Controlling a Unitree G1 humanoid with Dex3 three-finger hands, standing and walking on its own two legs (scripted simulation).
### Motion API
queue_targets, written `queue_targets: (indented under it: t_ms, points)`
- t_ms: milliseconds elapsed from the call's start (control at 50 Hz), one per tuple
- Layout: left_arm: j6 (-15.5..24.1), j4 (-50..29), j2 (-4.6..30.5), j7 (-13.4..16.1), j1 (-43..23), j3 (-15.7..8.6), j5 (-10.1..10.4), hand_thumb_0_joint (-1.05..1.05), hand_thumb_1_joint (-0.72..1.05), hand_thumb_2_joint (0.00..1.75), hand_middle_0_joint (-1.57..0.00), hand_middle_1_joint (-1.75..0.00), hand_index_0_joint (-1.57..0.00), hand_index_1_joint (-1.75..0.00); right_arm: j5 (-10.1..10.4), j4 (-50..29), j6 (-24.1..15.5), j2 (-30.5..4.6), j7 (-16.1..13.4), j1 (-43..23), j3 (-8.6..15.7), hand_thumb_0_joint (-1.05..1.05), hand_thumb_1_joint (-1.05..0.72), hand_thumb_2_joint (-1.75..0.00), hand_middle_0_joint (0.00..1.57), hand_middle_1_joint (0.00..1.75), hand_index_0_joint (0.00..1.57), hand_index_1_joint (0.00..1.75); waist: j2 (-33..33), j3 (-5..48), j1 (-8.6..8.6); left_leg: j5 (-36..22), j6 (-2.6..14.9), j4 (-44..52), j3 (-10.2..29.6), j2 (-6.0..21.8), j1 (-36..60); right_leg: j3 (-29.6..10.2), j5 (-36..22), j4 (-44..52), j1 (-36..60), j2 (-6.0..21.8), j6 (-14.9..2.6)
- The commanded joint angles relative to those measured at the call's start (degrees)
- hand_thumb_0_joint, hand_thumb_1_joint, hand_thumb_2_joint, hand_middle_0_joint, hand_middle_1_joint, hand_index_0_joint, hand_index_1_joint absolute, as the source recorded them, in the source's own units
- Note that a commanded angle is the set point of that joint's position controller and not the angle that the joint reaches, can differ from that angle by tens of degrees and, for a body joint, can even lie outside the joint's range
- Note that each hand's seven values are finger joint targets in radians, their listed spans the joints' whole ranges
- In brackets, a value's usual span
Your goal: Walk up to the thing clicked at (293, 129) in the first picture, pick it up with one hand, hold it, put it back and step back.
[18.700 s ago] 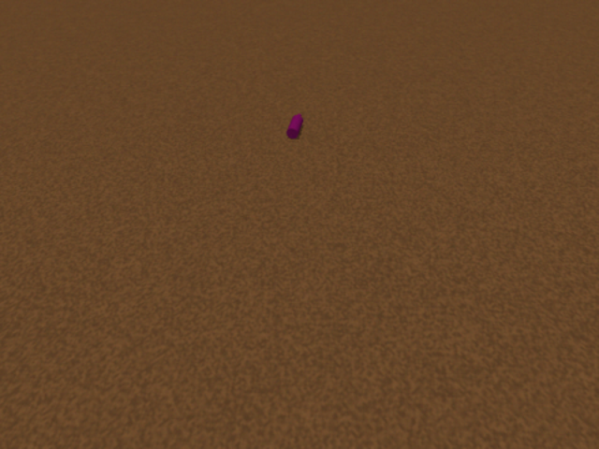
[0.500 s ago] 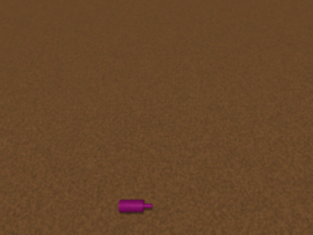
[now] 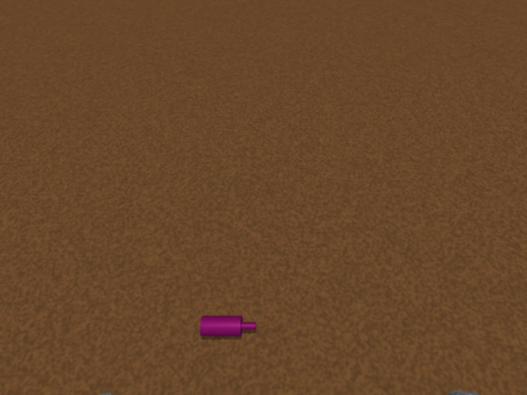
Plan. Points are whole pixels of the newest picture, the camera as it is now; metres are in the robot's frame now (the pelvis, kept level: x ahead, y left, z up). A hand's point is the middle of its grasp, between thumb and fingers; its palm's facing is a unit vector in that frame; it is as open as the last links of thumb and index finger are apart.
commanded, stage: walk up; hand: left
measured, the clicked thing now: (228, 325) +0.44 +0.17 -0.74
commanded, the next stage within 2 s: none
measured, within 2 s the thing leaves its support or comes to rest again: neither
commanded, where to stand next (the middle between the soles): +0.05 -0.01 m, yaw -2 degrees
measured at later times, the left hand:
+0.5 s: hand out of the picture -0.01 +0.31 -0.18, palm faces -0.10 -0.93 -0.37, open 7.3 cm
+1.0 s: hand out of the picture -0.13 +0.26 -0.15, palm faces -0.01 -0.92 -0.39, open 7.4 cm
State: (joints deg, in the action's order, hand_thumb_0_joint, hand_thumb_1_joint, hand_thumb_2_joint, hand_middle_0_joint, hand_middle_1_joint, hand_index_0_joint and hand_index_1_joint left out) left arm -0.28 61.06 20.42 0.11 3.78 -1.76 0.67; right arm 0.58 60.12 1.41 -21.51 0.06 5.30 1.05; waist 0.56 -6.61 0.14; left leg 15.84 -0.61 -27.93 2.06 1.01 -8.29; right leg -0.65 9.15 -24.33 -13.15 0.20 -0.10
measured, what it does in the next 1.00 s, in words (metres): walks backwards: right foot, then left foot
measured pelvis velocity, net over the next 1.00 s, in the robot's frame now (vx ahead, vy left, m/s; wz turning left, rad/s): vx -0.27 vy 0.01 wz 0.01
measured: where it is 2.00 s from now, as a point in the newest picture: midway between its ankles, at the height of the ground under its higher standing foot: outside the picture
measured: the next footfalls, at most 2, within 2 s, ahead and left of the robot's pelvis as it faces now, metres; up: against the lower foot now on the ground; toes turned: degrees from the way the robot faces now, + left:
right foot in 0.64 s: -0.17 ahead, -0.10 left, +0.00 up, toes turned -3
left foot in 1.00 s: -0.28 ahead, +0.13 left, +0.00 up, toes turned -2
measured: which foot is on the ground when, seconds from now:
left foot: down 0.00-0.66, up 0.68-0.98, down 1.00-1.00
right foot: down 0.00-0.20, up 0.22-0.62, down 0.64-1.00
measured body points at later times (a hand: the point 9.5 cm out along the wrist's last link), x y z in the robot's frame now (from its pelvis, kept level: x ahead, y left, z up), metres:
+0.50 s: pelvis -0.12 +0.05 -0.01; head -0.04 +0.07 +0.43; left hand -0.01 +0.36 -0.15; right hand -0.05 -0.27 -0.12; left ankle -0.07 +0.15 -0.74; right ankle -0.18 -0.09 -0.68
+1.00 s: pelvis -0.27 +0.01 -0.02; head -0.21 +0.01 +0.42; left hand -0.13 +0.31 -0.13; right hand -0.18 -0.31 -0.14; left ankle -0.29 +0.13 -0.75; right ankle -0.21 -0.09 -0.74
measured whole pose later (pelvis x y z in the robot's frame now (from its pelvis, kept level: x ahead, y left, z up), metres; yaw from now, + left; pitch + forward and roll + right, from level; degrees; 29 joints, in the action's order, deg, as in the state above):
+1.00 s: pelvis -0.27 +0.01 -0.02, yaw +0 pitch -2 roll +1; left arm -2.5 42.5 20.8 0.2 7.7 -3.5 -1.9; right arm -1.3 49.8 1.3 -22.5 -1.6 11.7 2.7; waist -0.9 -9.5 0.6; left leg 22.3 0.7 -36.1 1.4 -2.1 -12.3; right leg 3.2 16.5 -39.9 -21.3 1.7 -2.0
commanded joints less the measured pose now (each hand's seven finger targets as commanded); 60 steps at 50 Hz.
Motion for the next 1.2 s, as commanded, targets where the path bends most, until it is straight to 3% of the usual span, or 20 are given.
queue_targets:
  t_ms: [0, 140, 180, 200, 260, 400, 560, 600, 620, 640, 660, 740, 860, 940, 960, 980, 1000, 1020, 1060, 1180]
  points:
    - [-0.4, -8.4, 17.2, 1.4, -2.7, -4.2, -1.5, 0.00, 0.90, 0.90, -0.20, -0.30, -0.20, -0.30, -0.4, -5.3, 1.4, -10.7, -0.5, 4.4, 3.9, 0.00, -0.90, -0.90, 0.20, 0.30, 0.20, 0.30, -11.4, 10.9, -0.25, 17.1, 2.75, -26.2, 1.4, -3.2, -3.7, -16.8, -29.8, 2.9, 0.4, 20.5, -15.10]
    - [-3.0, -14.5, 14.6, 1.3, -6.3, -3.4, -1.5, 0.00, 0.90, 0.90, -0.20, -0.30, -0.20, -0.30, -2.1, -6.5, 0.9, -10.9, -0.3, 11.4, 5.9, 0.00, -0.90, -0.90, 0.20, 0.30, 0.20, 0.30, -6.3, 9.0, -3.50, -2.3, 2.35, 2.1, 0.4, -1.0, -1.1, -9.4, -8.8, -12.0, -5.7, 10.1, -6.86]
    - [-3.9, -14.5, 10.2, 1.9, -0.1, -3.0, -1.0, 0.00, 0.90, 0.90, -0.20, -0.30, -0.20, -0.30, -3.7, -10.6, 0.0, -19.7, -0.4, 3.9, 7.7, 0.00, -0.90, -0.90, 0.20, 0.30, 0.20, 0.30, 10.1, 7.2, 0.74, -27.8, 8.28, 9.6, 21.7, 16.5, -2.4, -7.0, 25.5, -32.5, -14.7, -7.1, -0.89]
    - [-4.2, -14.2, 12.6, 2.5, -0.6, -3.9, -1.4, 0.00, 0.90, 0.90, -0.20, -0.30, -0.20, -0.30, -2.9, -11.9, -0.1, -22.6, -0.3, 3.7, 8.1, 0.00, -0.90, -0.90, 0.20, 0.30, 0.20, 0.30, 13.8, 9.0, -2.37, -29.7, 14.16, 10.9, 27.8, 22.7, -7.9, -12.1, 31.0, -41.5, -11.2, -8.0, -0.60]
    - [-4.1, -12.1, 13.5, 2.3, 2.2, -4.4, -0.7, 0.00, 0.90, 0.90, -0.20, -0.30, -0.20, -0.30, -3.0, -13.4, -0.8, -15.4, -1.6, -4.0, 6.4, 0.00, -0.90, -0.90, 0.20, 0.30, 0.20, 0.30, 5.3, 5.2, 2.77, -28.7, 11.92, 4.9, 12.3, 13.2, -4.2, -14.5, 19.6, -51.2, -17.0, -7.4, -0.38]
    - [-3.5, -16.7, 12.2, 1.1, 1.4, -5.2, -2.2, 0.00, 0.90, 0.90, -0.20, -0.30, -0.20, -0.30, -1.7, -13.2, -1.3, -14.8, -3.1, 7.2, 6.7, 0.00, -0.90, -0.90, 0.20, 0.30, 0.20, 0.30, 6.2, 8.3, -2.22, -37.5, 13.82, 0.1, 12.8, 15.1, 12.4, -9.5, 21.6, -38.0, -17.9, -5.4, 2.49]
    - [-3.4, -15.0, 11.3, -0.4, 10.4, -6.3, -2.4, 0.00, 0.90, 0.90, -0.20, -0.30, -0.20, -0.30, -2.1, -17.5, -0.5, -17.1, -2.4, 2.3, 6.7, 0.00, -0.90, -0.90, 0.20, 0.30, 0.20, 0.30, 9.8, 12.0, 0.28, -23.9, 11.72, -0.2, 10.5, 15.7, -0.6, -1.5, 16.3, -14.6, -0.2, -1.2, -0.27]
    - [-2.9, -13.3, 11.5, -0.5, 15.6, -6.7, -2.6, 0.00, 0.90, 0.90, -0.20, -0.30, -0.20, -0.30, -1.5, -17.9, 0.1, -16.0, -2.2, -0.6, 6.0, 0.00, -0.90, -0.90, 0.20, 0.30, 0.20, 0.30, 7.7, 12.0, 3.15, -15.8, 7.41, -4.6, 7.7, 12.4, -7.6, -1.9, 5.5, -2.2, 6.8, 0.0, -2.61]
    - [-2.5, -14.5, 15.0, -0.6, 13.9, -7.6, -3.3, 0.00, 0.90, 0.90, -0.20, -0.30, -0.20, -0.30, -1.3, -18.1, 0.3, -13.6, -2.1, 0.8, 5.4, 0.00, -0.90, -0.90, 0.20, 0.30, 0.20, 0.30, -1.2, 9.4, 2.13, -5.3, 3.74, -10.9, 4.7, 5.8, -16.3, -13.1, 5.1, 1.4, 7.8, 6.5, -5.53]
    - [-2.5, -16.6, 20.0, -0.8, 10.4, -8.7, -2.8, 0.00, 0.90, 0.90, -0.20, -0.30, -0.20, -0.30, -0.7, -19.0, 0.2, -10.3, -2.6, -0.7, 4.8, 0.00, -0.90, -0.90, 0.20, 0.30, 0.20, 0.30, -15.4, 6.1, 3.22, 16.8, 0.40, -25.0, -1.0, -6.0, -20.5, -26.8, -0.3, 6.5, -0.8, 18.7, -13.78]
    - [-2.1, -18.5, 21.7, -0.4, 7.9, -8.7, -3.2, 0.00, 0.90, 0.90, -0.20, -0.30, -0.20, -0.30, -0.7, -18.3, 0.6, -11.9, -3.3, -1.3, 5.7, 0.00, -0.90, -0.90, 0.20, 0.30, 0.20, 0.30, -15.6, 2.8, 3.86, 22.6, 0.09, -38.3, 5.0, -5.4, -17.5, -32.1, -4.4, 8.4, -11.9, 24.2, -18.87]
    - [-1.9, -21.5, 14.5, 0.8, -0.7, -7.1, -3.2, 0.00, 0.90, 0.90, -0.20, -0.30, -0.20, -0.30, -0.2, -15.1, -0.2, -11.9, -3.3, 6.1, 4.6, 0.00, -0.90, -0.90, 0.20, 0.30, 0.20, 0.30, -9.3, 2.8, -1.43, 12.1, 0.09, -43.3, 6.2, -7.3, -17.9, -10.0, -16.6, -0.6, -5.7, 10.8, -10.39]
    - [-1.5, -21.3, 13.0, 1.6, 9.3, -6.7, -3.4, 0.00, 0.90, 0.90, -0.20, -0.30, -0.20, -0.30, -1.7, -16.8, -1.5, -10.5, -2.9, 4.2, 4.2, 0.00, -0.90, -0.90, 0.20, 0.30, 0.20, 0.30, -10.5, 9.6, 4.47, 15.8, -0.30, -20.7, 1.9, -3.3, -20.9, -13.6, -24.3, -5.8, 15.7, 14.9, -13.19]
    - [-1.9, -21.9, 14.4, 0.7, 5.9, -6.1, -2.2, 0.00, 0.90, 0.90, -0.20, -0.30, -0.20, -0.30, -2.0, -13.2, -1.9, -10.2, -2.2, 11.3, 4.8, 0.00, -0.90, -0.90, 0.20, 0.30, 0.20, 0.30, -9.7, 10.9, 0.24, 4.1, 2.14, 1.9, -3.2, -3.0, -5.6, -12.1, -12.4, -8.1, 7.4, 13.2, -9.84]
    - [-2.0, -21.9, 13.7, 0.5, 5.9, -5.6, -2.2, 0.00, 0.90, 0.90, -0.20, -0.30, -0.20, -0.30, -2.2, -12.5, -2.3, -11.3, -2.1, 12.3, 5.3, 0.00, -0.90, -0.90, 0.20, 0.30, 0.20, 0.30, -7.0, 10.7, -0.32, -1.7, 3.24, 7.0, 0.1, -1.2, -1.1, -11.0, -6.4, -9.3, 2.4, 12.0, -7.16]
    - [-2.0, -22.0, 11.3, 0.3, 6.7, -4.9, -2.0, 0.00, 0.90, 0.90, -0.20, -0.30, -0.20, -0.30, -3.2, -12.7, -2.4, -14.9, -2.0, 11.3, 6.2, 0.00, -0.90, -0.90, 0.20, 0.30, 0.20, 0.30, 2.4, 9.9, 0.35, 0.1, 6.70, 8.1, 14.8, 8.2, 3.6, -8.1, 5.9, -15.1, -9.3, 6.9, -3.54]
    - [-1.8, -21.8, 11.2, 0.5, 4.1, -5.2, -1.4, 0.00, 0.90, 0.90, -0.20, -0.30, -0.20, -0.30, -2.9, -14.4, -2.5, -19.7, -1.4, 5.6, 6.4, 0.00, -0.90, -0.90, 0.20, 0.30, 0.20, 0.30, 11.6, 6.8, 0.36, 0.4, 14.68, 11.2, 26.2, 19.8, -6.7, 0.8, 23.0, -23.1, -9.9, -1.7, -0.69]
    - [-1.8, -20.9, 13.3, 0.7, 1.7, -6.2, -2.3, 0.00, 0.90, 0.90, -0.20, -0.30, -0.20, -0.30, -3.0, -15.1, -2.9, -20.1, -1.5, 3.2, 6.8, 0.00, -0.90, -0.90, 0.20, 0.30, 0.20, 0.30, 10.2, 4.7, -0.97, -2.5, 18.39, 11.8, 29.0, 23.2, -13.8, -5.3, 26.3, -32.7, -6.1, 0.3, -0.54]
    - [-1.7, -18.9, 11.4, 0.1, 3.8, -6.1, -1.0, 0.00, 0.90, 0.90, -0.20, -0.30, -0.20, -0.30, -3.0, -14.6, -3.4, -15.0, -1.9, 1.9, 4.8, 0.00, -0.90, -0.90, 0.20, 0.30, 0.20, 0.30, 3.8, 4.7, 1.65, -15.9, 14.59, 6.3, 15.4, 15.3, -10.5, -7.9, 22.4, -35.7, -6.5, -1.8, -1.05]
    - [0.9, -12.6, 10.1, -0.5, 9.3, -5.4, -1.7, 0.00, 0.90, 0.90, -0.20, -0.30, -0.20, -0.30, -3.0, -14.2, -2.0, -13.8, -0.9, 1.3, 4.6, 0.00, -0.90, -0.90, 0.20, 0.30, 0.20, 0.30, 9.3, 4.8, 1.38, 6.7, 8.26, 2.2, 7.7, 7.7, -9.0, 1.0, 12.2, 0.3, 5.6, -2.8, -1.06]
